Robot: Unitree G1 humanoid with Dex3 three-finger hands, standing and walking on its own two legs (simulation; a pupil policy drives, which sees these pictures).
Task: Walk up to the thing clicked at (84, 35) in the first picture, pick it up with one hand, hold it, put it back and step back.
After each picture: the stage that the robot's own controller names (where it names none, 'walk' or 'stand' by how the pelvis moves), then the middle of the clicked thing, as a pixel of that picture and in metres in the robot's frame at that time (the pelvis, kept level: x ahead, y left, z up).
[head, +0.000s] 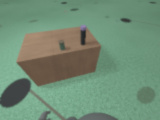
stand; (83, 35) +0.97 +0.13 -0.03
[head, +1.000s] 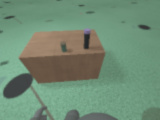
rise first; (86, 39) +0.89 +0.10 -0.01
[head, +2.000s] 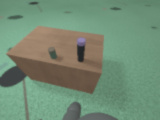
rise first; (80, 51) +0.60 +0.16 -0.02
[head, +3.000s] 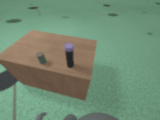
stand; (69, 56) +0.55 +0.21 -0.02
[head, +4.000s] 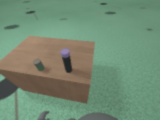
stand; (67, 62) +0.50 +0.22 -0.03
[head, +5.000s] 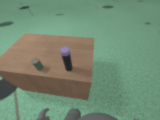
stand; (67, 60) +0.49 +0.22 -0.02
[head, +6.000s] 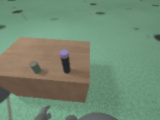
stand; (65, 62) +0.50 +0.22 -0.04
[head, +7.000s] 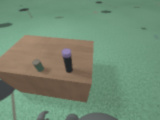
stand; (68, 62) +0.49 +0.22 -0.03
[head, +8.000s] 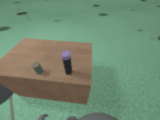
stand; (67, 64) +0.49 +0.22 -0.04
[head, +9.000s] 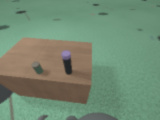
stand; (67, 63) +0.49 +0.21 -0.04
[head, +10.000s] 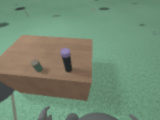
rise first; (67, 61) +0.49 +0.22 -0.03
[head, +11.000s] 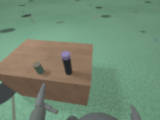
rise first; (67, 64) +0.48 +0.24 -0.03
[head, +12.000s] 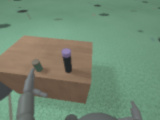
go down; (67, 62) +0.50 +0.22 -0.02
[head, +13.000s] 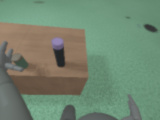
go down; (59, 54) +0.48 +0.22 +0.03
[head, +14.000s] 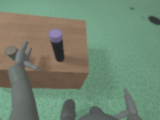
close in; (58, 48) +0.49 +0.22 +0.05
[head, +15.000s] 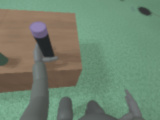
close; (45, 44) +0.49 +0.25 +0.08
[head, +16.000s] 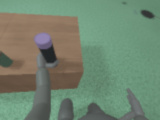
close; (49, 53) +0.44 +0.23 +0.07
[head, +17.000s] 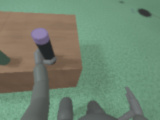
lift; (46, 50) +0.46 +0.23 +0.08
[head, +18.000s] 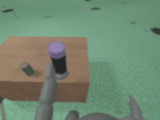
lift; (59, 63) +0.33 +0.18 +0.17
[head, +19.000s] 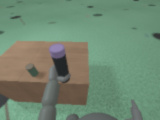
hold; (61, 66) +0.32 +0.18 +0.16
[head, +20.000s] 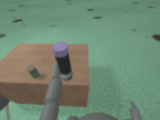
crouch; (64, 64) +0.33 +0.16 +0.18
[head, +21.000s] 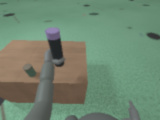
crouch; (56, 49) +0.42 +0.22 +0.19
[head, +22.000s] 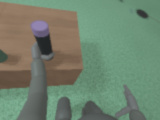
lower; (44, 44) +0.49 +0.24 +0.06
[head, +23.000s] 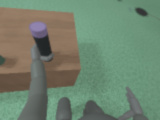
lower; (44, 45) +0.49 +0.24 +0.07
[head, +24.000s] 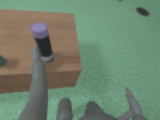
lower; (44, 46) +0.48 +0.24 +0.08
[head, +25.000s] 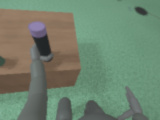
lower; (43, 45) +0.49 +0.24 +0.08
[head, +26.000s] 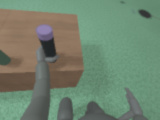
open; (49, 47) +0.48 +0.23 +0.08
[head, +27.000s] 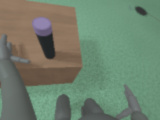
sink last; (47, 43) +0.48 +0.22 +0.08
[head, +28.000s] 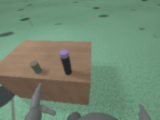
sink last; (66, 63) +0.47 +0.24 +0.02
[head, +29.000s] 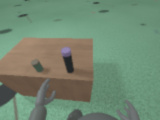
stand; (68, 61) +0.48 +0.22 +0.02
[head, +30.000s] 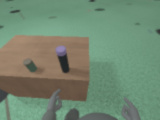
stand; (63, 61) +0.46 +0.23 +0.03
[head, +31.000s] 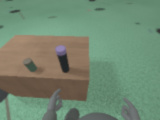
stand; (63, 60) +0.47 +0.23 +0.03
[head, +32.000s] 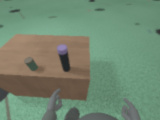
stand; (64, 59) +0.47 +0.23 +0.03
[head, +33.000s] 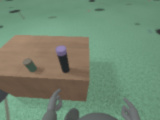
stand; (63, 60) +0.46 +0.23 +0.03
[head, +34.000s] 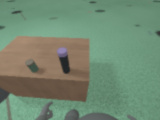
stand; (64, 62) +0.47 +0.23 +0.01
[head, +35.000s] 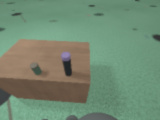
walk; (67, 65) +0.47 +0.21 -0.03
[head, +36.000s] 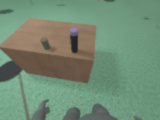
walk; (74, 41) +0.68 +0.18 -0.01
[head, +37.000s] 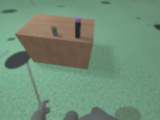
walk; (77, 28) +0.98 +0.18 -0.02
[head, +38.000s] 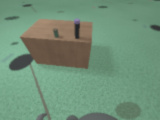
stand; (77, 29) +1.06 +0.23 -0.03
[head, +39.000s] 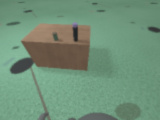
stand; (75, 32) +1.07 +0.24 -0.04
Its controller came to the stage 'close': yes
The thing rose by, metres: 0.22
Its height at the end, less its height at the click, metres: +0.00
